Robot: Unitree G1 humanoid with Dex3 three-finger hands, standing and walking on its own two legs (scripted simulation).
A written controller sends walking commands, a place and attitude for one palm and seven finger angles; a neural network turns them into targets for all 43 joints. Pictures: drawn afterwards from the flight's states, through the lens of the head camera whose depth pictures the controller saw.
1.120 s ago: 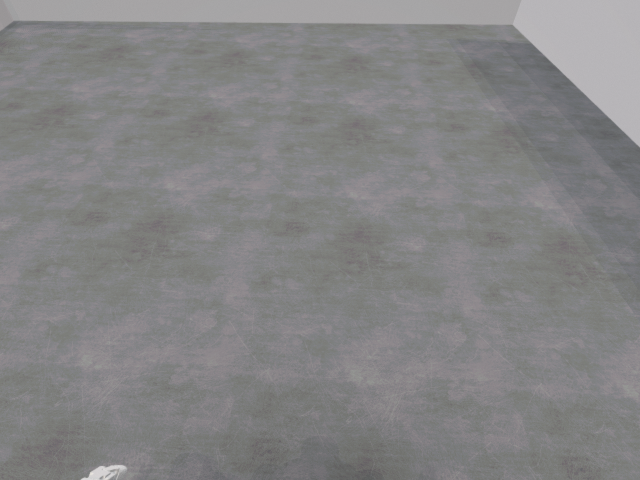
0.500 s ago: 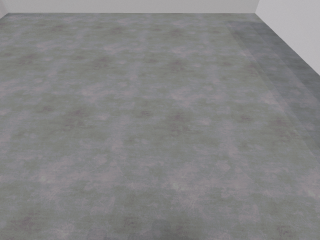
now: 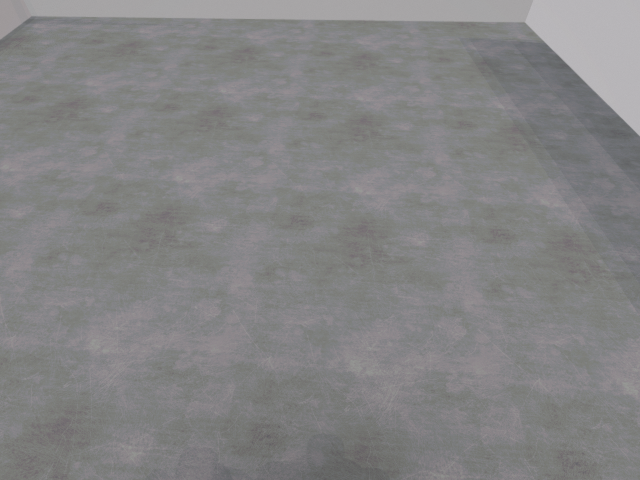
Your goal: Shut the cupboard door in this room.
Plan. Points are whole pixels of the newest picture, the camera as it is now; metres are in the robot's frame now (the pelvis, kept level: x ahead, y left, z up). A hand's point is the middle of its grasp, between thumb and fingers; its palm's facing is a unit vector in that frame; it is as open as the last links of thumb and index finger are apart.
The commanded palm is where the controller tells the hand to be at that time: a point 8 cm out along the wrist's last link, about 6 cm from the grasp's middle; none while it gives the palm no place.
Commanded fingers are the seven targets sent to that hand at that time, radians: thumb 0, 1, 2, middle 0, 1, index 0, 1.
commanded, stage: turn or walk to find it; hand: left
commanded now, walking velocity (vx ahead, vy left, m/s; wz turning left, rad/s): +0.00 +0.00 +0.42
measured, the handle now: out of the picture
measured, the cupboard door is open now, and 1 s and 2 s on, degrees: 91 91 91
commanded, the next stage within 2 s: none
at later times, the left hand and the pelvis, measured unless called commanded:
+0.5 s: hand out of the picture +0.01 +0.19 -0.16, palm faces +0.21 -0.93 -0.30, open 7.3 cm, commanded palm none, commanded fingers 0.00 0.90 0.90 -0.20 -0.30 -0.20 -0.30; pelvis -0.04 -0.03 -0.01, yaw +12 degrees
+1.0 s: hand out of the picture -0.15 +0.20 -0.18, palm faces +0.47 -0.85 -0.24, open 7.4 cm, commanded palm none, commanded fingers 0.00 0.90 0.90 -0.20 -0.30 -0.20 -0.30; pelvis -0.07 +0.00 +0.00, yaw +26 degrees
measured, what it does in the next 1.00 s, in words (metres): steps on the spot, turning left: right foot, then left foot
